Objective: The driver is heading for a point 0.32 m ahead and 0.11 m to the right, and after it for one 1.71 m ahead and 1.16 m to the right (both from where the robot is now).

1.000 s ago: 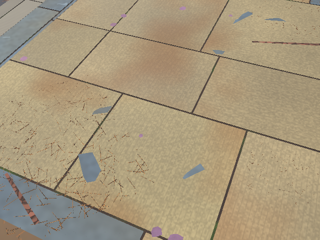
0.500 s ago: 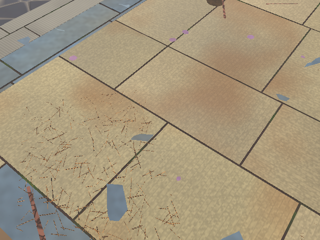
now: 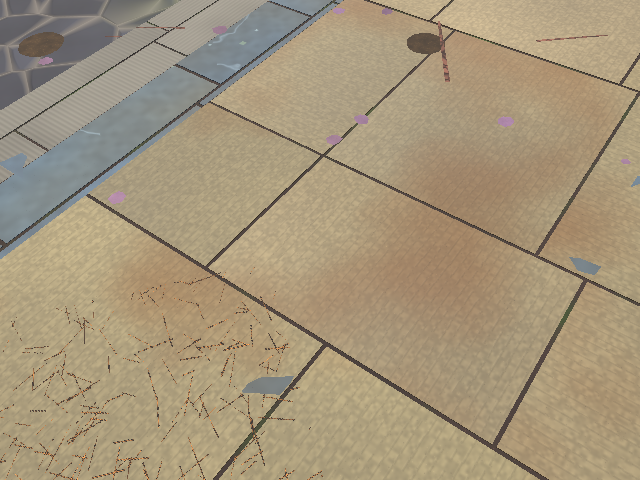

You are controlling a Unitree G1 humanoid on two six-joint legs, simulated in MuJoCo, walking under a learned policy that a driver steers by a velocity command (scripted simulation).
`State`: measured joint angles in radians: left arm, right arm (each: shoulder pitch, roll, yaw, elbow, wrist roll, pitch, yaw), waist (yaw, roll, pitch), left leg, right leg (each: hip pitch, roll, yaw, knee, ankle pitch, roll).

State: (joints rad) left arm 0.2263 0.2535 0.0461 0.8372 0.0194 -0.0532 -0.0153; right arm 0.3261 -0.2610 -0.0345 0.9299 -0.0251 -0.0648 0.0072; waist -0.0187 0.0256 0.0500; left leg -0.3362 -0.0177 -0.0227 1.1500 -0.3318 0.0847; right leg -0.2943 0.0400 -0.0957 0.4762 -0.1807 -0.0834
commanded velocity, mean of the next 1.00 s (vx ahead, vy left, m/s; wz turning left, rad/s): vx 0.13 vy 0.00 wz -0.41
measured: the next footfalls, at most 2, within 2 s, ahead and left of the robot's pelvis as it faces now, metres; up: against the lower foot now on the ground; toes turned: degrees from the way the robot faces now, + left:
left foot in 0.34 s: +0.30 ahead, +0.09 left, +0.00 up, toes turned -6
right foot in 0.76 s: +0.16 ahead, -0.09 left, +0.00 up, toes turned -23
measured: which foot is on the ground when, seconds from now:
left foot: up 0.00-0.32, down 0.34-0.74, up 0.76-1.00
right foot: down 0.00-0.34, up 0.36-0.74, down 0.76-1.00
